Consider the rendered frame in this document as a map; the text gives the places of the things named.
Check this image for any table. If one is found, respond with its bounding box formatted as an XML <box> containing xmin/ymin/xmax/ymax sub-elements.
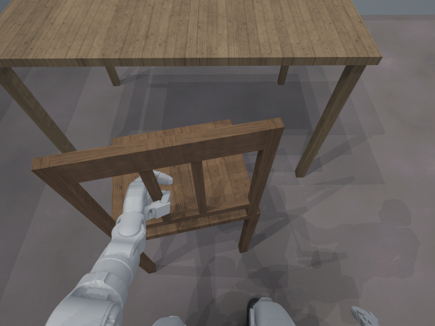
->
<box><xmin>0</xmin><ymin>0</ymin><xmax>383</xmax><ymax>178</ymax></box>

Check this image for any robot left hand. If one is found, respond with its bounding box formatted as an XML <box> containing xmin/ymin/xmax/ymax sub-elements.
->
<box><xmin>122</xmin><ymin>170</ymin><xmax>173</xmax><ymax>221</ymax></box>

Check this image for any chair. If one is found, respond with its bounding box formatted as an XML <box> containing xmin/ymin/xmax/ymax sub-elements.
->
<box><xmin>31</xmin><ymin>117</ymin><xmax>285</xmax><ymax>274</ymax></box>

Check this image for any right robot thigh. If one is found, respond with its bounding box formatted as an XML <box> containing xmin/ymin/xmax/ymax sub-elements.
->
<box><xmin>249</xmin><ymin>302</ymin><xmax>296</xmax><ymax>326</ymax></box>

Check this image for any left robot upper arm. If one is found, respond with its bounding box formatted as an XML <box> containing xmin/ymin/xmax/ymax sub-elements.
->
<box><xmin>49</xmin><ymin>296</ymin><xmax>123</xmax><ymax>326</ymax></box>

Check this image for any robot right hand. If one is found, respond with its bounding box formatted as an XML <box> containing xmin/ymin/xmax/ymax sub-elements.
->
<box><xmin>351</xmin><ymin>306</ymin><xmax>380</xmax><ymax>326</ymax></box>

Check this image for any robot right shin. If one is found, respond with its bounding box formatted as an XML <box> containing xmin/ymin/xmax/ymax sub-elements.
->
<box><xmin>254</xmin><ymin>297</ymin><xmax>273</xmax><ymax>305</ymax></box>

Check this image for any left robot forearm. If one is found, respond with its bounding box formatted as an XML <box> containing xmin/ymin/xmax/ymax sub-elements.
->
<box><xmin>45</xmin><ymin>211</ymin><xmax>146</xmax><ymax>326</ymax></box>

